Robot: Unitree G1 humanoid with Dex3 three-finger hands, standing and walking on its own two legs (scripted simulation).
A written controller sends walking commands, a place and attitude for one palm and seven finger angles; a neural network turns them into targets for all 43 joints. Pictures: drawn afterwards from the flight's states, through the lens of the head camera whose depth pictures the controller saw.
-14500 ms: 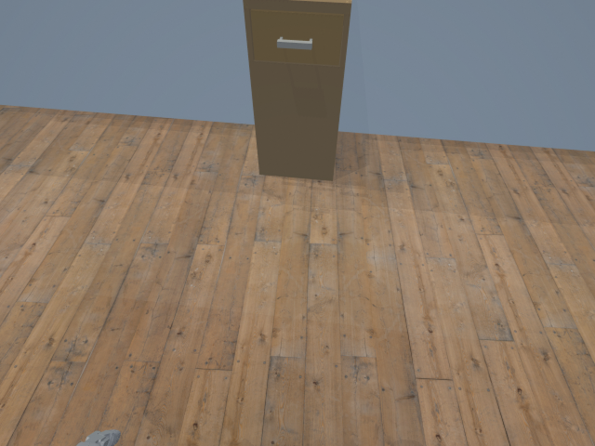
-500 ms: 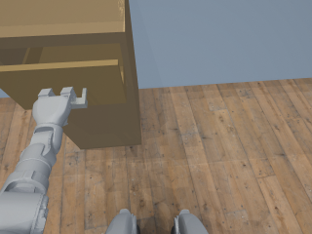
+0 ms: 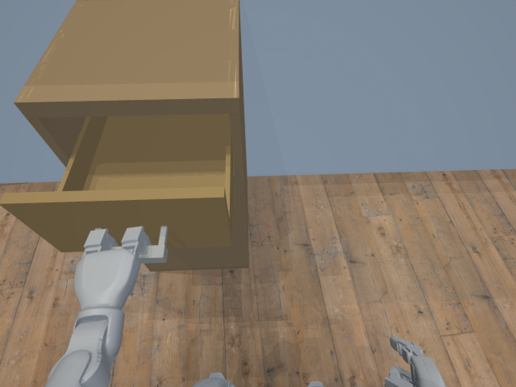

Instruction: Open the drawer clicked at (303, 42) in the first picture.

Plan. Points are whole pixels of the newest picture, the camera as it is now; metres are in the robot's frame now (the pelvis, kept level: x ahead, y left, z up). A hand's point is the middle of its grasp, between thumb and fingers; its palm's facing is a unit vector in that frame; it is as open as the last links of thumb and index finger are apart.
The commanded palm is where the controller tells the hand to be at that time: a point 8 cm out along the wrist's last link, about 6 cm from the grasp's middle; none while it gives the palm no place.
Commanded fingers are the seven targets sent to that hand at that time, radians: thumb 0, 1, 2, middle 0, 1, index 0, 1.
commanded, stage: pull the drawer open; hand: left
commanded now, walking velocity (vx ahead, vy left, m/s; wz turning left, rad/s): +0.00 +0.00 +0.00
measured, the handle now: (128, 243) +0.34 +0.24 -0.02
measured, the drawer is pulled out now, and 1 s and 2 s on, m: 0.18 0.30 0.30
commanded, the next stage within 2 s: open the thumb to release the handle in 1.10 s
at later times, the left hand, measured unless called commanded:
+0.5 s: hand (122, 292) +0.27 +0.24 -0.04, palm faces -0.06 -0.06 -1.00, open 5.7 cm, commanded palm +0.22 +0.23 +0.01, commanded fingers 0.00 0.90 0.90 -0.40 -1.35 -0.40 -1.35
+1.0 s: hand (108, 365) +0.16 +0.23 -0.04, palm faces -0.05 -0.07 -1.00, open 5.8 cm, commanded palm +0.11 +0.23 +0.01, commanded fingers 0.00 0.90 0.90 -0.40 -1.35 -0.40 -1.35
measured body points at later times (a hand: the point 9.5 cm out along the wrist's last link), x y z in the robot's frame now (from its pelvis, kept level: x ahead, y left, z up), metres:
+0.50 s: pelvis -0.01 -0.02 +0.00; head +0.06 -0.04 +0.44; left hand +0.26 +0.24 +0.01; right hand +0.13 -0.27 -0.13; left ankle -0.02 +0.09 -0.68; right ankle -0.03 -0.13 -0.68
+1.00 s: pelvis -0.01 -0.03 -0.02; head +0.06 -0.04 +0.42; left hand +0.16 +0.23 +0.01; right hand +0.22 -0.24 -0.12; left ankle -0.02 +0.09 -0.68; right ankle -0.03 -0.13 -0.68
